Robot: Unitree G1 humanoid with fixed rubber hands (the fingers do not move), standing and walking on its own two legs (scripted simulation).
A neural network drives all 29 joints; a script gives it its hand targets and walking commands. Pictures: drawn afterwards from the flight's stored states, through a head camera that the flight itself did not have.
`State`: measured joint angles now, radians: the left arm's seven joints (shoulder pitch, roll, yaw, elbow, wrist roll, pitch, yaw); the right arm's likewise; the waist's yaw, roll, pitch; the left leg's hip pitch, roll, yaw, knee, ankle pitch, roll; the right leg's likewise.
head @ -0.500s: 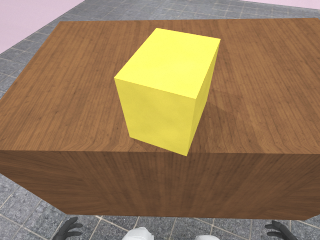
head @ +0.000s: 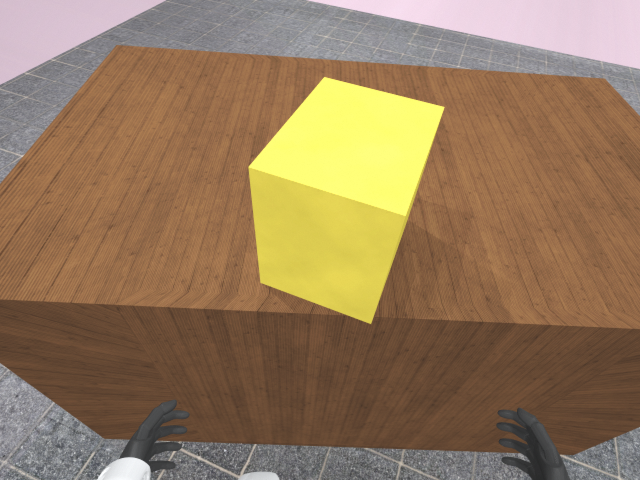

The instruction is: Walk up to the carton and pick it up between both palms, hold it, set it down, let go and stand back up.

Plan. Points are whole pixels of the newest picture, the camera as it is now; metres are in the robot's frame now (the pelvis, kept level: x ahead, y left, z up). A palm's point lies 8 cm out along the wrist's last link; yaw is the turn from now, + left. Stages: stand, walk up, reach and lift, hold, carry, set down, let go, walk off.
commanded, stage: reach and lift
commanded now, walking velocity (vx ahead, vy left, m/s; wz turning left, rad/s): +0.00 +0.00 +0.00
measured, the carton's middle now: (347, 199) +0.46 +0.00 +0.09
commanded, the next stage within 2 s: none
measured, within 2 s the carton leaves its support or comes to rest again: neither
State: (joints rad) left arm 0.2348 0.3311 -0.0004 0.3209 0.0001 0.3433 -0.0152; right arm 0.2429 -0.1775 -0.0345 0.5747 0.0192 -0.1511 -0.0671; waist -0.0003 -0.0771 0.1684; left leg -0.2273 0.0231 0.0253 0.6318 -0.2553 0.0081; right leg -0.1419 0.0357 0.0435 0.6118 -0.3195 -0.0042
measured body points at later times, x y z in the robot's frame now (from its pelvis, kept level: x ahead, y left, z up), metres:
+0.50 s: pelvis -0.02 +0.02 +0.00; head -0.02 +0.06 +0.45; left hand +0.19 +0.27 -0.02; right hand +0.15 -0.19 +0.01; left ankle +0.06 +0.11 -0.72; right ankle +0.02 -0.12 -0.72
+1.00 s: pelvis -0.01 +0.03 +0.00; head -0.01 +0.08 +0.45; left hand +0.22 +0.27 +0.02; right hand +0.17 -0.15 +0.05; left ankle +0.06 +0.11 -0.72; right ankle +0.02 -0.12 -0.72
